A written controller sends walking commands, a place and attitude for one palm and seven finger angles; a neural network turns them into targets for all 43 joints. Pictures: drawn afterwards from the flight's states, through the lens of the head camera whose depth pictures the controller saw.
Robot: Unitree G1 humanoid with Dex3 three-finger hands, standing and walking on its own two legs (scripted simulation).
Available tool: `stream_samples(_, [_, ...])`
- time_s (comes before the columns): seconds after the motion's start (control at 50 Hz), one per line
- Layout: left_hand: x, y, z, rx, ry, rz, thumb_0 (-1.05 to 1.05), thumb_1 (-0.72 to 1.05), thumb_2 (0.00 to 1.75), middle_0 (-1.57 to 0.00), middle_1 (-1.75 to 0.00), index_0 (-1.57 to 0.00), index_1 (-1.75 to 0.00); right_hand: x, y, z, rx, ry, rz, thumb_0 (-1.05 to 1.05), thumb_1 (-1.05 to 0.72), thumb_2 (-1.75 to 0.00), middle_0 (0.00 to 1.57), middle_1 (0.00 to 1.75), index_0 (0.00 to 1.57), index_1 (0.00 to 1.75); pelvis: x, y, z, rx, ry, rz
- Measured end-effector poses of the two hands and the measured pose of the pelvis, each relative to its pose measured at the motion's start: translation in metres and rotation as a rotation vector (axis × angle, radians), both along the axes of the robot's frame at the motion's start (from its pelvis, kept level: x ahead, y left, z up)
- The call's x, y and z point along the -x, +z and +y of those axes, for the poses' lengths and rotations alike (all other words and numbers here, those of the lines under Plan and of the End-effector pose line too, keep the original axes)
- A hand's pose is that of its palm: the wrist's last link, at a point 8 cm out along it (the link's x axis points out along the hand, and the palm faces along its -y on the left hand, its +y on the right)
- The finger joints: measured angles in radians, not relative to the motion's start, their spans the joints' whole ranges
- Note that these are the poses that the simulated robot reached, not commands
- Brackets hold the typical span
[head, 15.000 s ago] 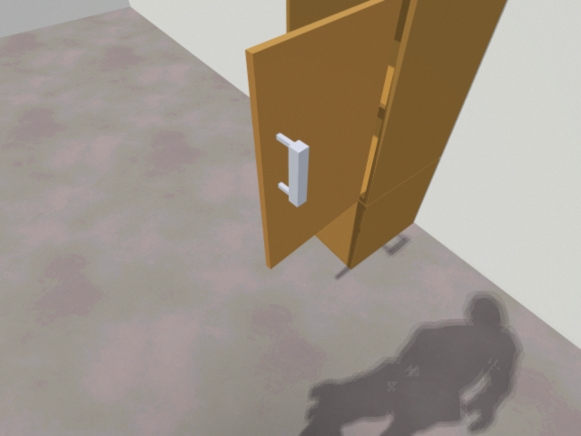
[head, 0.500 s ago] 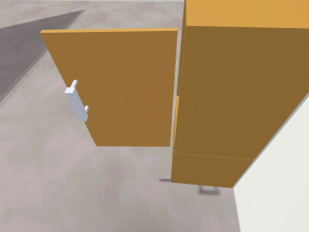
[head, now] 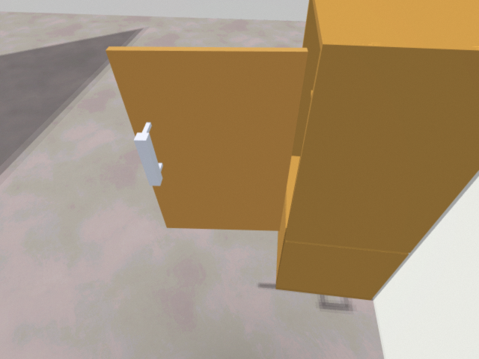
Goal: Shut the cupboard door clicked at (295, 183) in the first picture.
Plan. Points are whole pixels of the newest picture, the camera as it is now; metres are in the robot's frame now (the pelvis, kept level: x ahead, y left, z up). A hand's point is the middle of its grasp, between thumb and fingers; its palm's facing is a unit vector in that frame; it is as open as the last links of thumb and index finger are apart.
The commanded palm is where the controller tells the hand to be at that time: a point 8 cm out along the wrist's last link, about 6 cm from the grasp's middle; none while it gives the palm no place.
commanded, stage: look again from close up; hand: left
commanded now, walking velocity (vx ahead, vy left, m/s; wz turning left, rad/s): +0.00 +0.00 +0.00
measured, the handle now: (151, 154) +0.55 +0.25 +0.02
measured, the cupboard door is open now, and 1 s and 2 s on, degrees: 95 95 95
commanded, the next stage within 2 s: shuffle to correct the standing spot in 0.34 s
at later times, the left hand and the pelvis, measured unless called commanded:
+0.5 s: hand out of the picture -0.05 +0.20 -0.17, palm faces -0.01 -0.98 -0.22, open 7.4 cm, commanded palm none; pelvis -0.05 +0.01 +0.01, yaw -1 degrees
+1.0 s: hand out of the picture +0.05 +0.20 -0.16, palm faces -0.01 -0.98 -0.21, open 7.3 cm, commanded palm none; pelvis +0.01 +0.02 +0.01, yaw -2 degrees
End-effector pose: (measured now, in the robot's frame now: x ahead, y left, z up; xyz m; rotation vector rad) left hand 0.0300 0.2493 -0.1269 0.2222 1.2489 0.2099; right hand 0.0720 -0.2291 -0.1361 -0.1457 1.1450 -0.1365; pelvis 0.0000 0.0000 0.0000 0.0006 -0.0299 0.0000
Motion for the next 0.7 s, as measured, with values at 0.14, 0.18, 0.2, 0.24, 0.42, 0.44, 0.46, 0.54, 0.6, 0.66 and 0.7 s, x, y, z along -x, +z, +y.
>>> stream_samples(0.14, [-0.001,0.005,0.012,-0.008,-0.029,-0.058,0.01,0.91,0.90,-0.20,-0.30,-0.20,-0.30,0.016,0.004,0.007,-0.003,0.011,-0.017,0.00,-0.91,-0.89,0.20,0.30,0.20,0.30,0.018,0.001,0.007,0.002,-0.010,-0.015])
stream_samples(0.18, [0.004,0.005,0.011,-0.001,-0.036,-0.055,0.01,0.91,0.90,-0.20,-0.30,-0.20,-0.30,0.026,0.005,0.005,0.004,0.007,-0.001,0.00,-0.91,-0.89,0.20,0.30,0.20,0.30,0.024,0.002,0.009,0.003,-0.012,-0.014])
stream_samples(0.2, [0.008,0.005,0.011,0.004,-0.039,-0.050,0.01,0.91,0.90,-0.20,-0.30,-0.20,-0.30,0.032,0.006,0.004,0.008,0.004,0.009,0.00,-0.91,-0.89,0.20,0.30,0.20,0.30,0.026,0.003,0.009,0.003,-0.013,-0.013])
stream_samples(0.24, [0.015,0.003,0.010,0.014,-0.042,-0.035,0.01,0.91,0.90,-0.20,-0.30,-0.20,-0.30,0.045,0.006,0.001,0.018,-0.004,0.034,0.00,-0.91,-0.89,0.20,0.30,0.20,0.30,0.030,0.004,0.011,0.003,-0.014,-0.011])
stream_samples(0.42, [0.062,-0.005,0.000,0.055,-0.029,0.076,0.01,0.91,0.90,-0.20,-0.30,-0.20,-0.30,0.101,0.008,-0.013,0.052,-0.048,0.163,0.00,-0.91,-0.89,0.20,0.30,0.20,0.30,0.043,0.007,0.010,0.003,-0.014,-0.007])
stream_samples(0.44, [0.067,-0.005,-0.002,0.058,-0.027,0.089,0.01,0.91,0.90,-0.20,-0.30,-0.20,-0.30,0.106,0.008,-0.014,0.053,-0.052,0.174,0.00,-0.91,-0.89,0.20,0.30,0.20,0.30,0.043,0.007,0.010,0.003,-0.014,-0.007])
stream_samples(0.46, [0.071,-0.006,-0.003,0.061,-0.025,0.101,0.01,0.91,0.90,-0.20,-0.30,-0.20,-0.30,0.110,0.008,-0.014,0.053,-0.055,0.185,0.00,-0.91,-0.89,0.20,0.30,0.20,0.30,0.044,0.008,0.009,0.003,-0.014,-0.007])
stream_samples(0.54, [0.088,-0.006,-0.009,0.069,-0.012,0.145,0.01,0.91,0.90,-0.20,-0.30,-0.20,-0.30,0.123,0.007,-0.013,0.044,-0.064,0.224,0.00,-0.91,-0.89,0.20,0.30,0.20,0.30,0.045,0.009,0.007,0.005,-0.013,-0.003])
stream_samples(0.6, [0.099,-0.003,-0.015,0.078,0.005,0.172,0.01,0.91,0.90,-0.20,-0.30,-0.20,-0.30,0.129,0.006,-0.009,0.028,-0.066,0.253,0.00,-0.91,-0.89,0.20,0.30,0.20,0.30,0.043,0.012,0.006,0.007,-0.014,0.006])
stream_samples(0.66, [0.109,-0.003,-0.020,0.092,0.030,0.196,0.01,0.91,0.90,-0.20,-0.30,-0.20,-0.30,0.131,0.005,-0.004,0.015,-0.066,0.271,0.00,-0.91,-0.89,0.20,0.30,0.20,0.30,0.041,0.011,0.005,0.008,-0.014,0.015])
stream_samples(0.7, [0.115,-0.007,-0.021,0.102,0.053,0.215,0.01,0.91,0.90,-0.20,-0.30,-0.20,-0.30,0.132,0.003,0.000,0.014,-0.070,0.278,0.00,-0.91,-0.89,0.20,0.30,0.20,0.30,0.039,0.009,0.007,0.012,-0.009,0.016])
